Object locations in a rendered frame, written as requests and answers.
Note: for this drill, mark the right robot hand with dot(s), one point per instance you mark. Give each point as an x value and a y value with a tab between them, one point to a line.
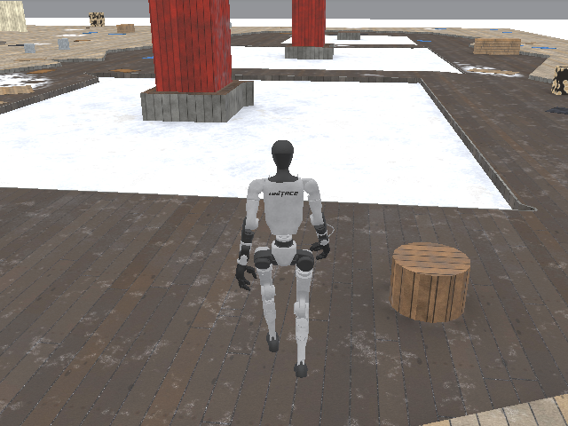
316	246

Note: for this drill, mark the left robot foot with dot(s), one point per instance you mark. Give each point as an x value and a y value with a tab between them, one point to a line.
273	344

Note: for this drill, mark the robot foot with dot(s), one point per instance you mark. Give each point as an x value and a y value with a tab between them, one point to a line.
301	370
273	344

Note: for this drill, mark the right robot foot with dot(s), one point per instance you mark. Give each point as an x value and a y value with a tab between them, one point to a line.
301	370

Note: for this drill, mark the right robot upper arm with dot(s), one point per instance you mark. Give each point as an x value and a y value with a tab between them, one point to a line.
311	187

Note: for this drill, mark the right robot forearm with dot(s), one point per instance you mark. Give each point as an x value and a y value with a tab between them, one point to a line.
321	231

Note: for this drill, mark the left robot forearm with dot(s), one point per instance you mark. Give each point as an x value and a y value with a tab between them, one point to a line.
246	242

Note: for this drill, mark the left robot hand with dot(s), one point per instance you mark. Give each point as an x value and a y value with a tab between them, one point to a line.
240	275

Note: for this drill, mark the left robot upper arm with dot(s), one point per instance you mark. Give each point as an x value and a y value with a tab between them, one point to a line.
254	189

